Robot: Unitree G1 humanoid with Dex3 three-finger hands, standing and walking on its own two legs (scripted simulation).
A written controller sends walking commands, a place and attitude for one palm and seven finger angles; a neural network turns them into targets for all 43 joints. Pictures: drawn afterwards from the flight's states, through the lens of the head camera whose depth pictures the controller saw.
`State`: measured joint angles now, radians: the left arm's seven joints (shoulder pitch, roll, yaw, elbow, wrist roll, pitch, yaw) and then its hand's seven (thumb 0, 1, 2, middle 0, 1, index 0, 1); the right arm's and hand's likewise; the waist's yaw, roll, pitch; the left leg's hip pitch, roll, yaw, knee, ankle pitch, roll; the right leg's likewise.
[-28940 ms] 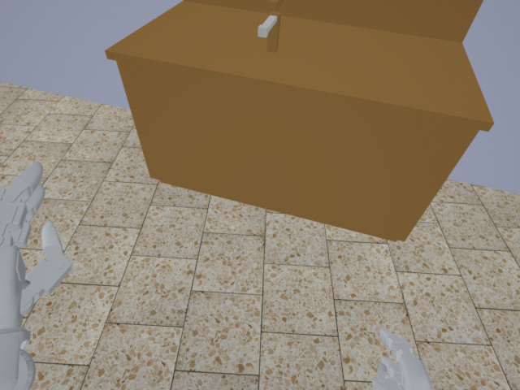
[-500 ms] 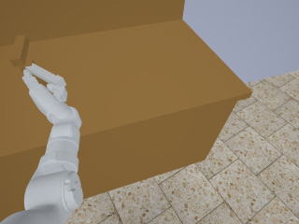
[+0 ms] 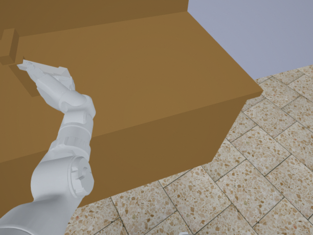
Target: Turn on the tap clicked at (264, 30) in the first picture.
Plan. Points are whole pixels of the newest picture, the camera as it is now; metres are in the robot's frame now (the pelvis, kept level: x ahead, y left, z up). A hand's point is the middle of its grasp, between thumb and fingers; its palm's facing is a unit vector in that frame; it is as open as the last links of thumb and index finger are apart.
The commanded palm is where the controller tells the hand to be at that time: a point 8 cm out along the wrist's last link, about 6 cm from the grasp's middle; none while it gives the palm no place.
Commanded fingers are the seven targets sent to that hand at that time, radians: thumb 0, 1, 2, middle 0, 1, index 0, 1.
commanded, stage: push the lever round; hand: left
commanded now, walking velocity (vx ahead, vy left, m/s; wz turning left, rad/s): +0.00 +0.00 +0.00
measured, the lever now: (62, 74) +0.51 +0.25 +0.13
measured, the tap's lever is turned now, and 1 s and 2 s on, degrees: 53 73 73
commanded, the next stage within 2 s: lift the hand up off the lever in 0.62 s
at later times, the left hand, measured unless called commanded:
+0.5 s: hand (82, 70) +0.53 +0.19 +0.13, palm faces +0.81 -0.57 -0.14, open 7.4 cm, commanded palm +0.48 +0.21 +0.13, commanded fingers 0.00 0.90 0.90 -0.15 -0.15 -0.15 -0.15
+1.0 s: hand (84, 65) +0.54 +0.19 +0.14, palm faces +0.80 -0.58 -0.12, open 7.7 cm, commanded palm +0.48 +0.21 +0.14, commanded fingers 0.00 0.90 0.90 -0.15 -0.15 -0.15 -0.15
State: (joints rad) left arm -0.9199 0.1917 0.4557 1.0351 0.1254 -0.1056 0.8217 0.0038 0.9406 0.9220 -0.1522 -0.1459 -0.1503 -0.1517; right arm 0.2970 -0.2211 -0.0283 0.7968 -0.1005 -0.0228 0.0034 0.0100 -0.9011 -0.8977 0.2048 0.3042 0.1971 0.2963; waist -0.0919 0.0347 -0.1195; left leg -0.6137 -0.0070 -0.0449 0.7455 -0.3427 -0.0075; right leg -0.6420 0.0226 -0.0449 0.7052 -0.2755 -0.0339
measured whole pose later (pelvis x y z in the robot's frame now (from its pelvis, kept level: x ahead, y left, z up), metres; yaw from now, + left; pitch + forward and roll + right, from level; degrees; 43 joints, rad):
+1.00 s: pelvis +0.03 -0.01 +0.00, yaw +0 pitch +15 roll -1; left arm -1.02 0.21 0.51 1.07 0.17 -0.02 0.88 0.02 0.92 0.90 -0.15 -0.15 -0.15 -0.15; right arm 0.34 -0.23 -0.04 0.80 -0.12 -0.03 0.04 0.01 -0.90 -0.90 0.20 0.30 0.20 0.30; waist -0.12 0.05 -0.14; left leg -0.63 0.02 -0.05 0.74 -0.38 -0.03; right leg -0.66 0.05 -0.05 0.70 -0.31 -0.05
